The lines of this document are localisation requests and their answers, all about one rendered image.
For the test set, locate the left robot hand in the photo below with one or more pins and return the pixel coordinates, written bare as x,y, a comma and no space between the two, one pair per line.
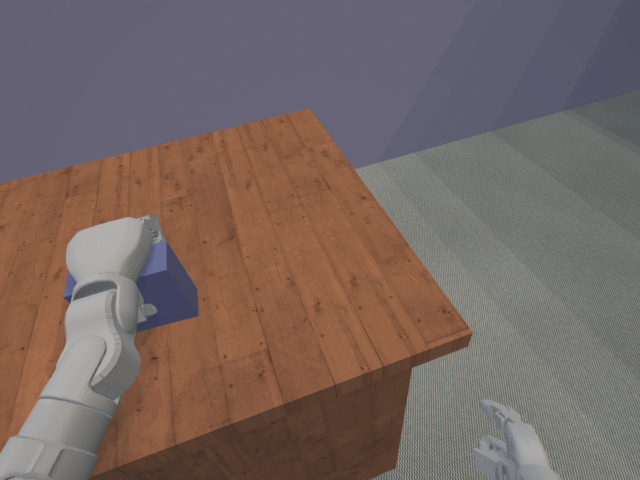
119,247

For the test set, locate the table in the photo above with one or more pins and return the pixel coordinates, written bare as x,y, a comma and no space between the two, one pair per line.
313,308

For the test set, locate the sponge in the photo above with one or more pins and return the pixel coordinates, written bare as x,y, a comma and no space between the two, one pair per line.
164,283

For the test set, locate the right robot hand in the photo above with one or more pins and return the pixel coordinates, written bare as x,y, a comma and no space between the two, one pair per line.
499,460

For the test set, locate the robot left forearm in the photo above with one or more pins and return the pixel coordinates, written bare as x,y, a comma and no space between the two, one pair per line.
99,363

